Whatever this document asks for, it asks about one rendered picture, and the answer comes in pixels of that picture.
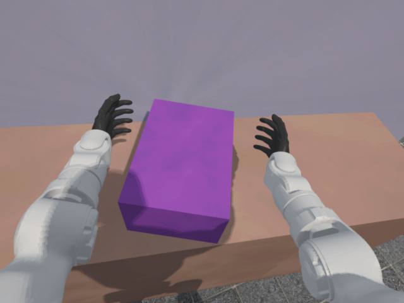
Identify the right robot hand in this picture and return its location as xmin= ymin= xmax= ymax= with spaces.
xmin=253 ymin=114 xmax=290 ymax=158

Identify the left robot upper arm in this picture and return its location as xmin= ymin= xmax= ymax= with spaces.
xmin=0 ymin=198 xmax=98 ymax=303

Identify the right robot upper arm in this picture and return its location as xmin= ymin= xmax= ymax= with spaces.
xmin=299 ymin=231 xmax=404 ymax=303

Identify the right robot forearm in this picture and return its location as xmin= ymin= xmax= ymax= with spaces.
xmin=263 ymin=151 xmax=383 ymax=280

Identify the left robot forearm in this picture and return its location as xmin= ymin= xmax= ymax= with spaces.
xmin=14 ymin=129 xmax=112 ymax=256

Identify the carton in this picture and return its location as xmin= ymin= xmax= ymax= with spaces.
xmin=118 ymin=99 xmax=234 ymax=244

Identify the left robot hand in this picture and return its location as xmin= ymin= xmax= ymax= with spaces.
xmin=92 ymin=94 xmax=134 ymax=140

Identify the pedestal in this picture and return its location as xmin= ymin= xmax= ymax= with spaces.
xmin=0 ymin=112 xmax=404 ymax=303

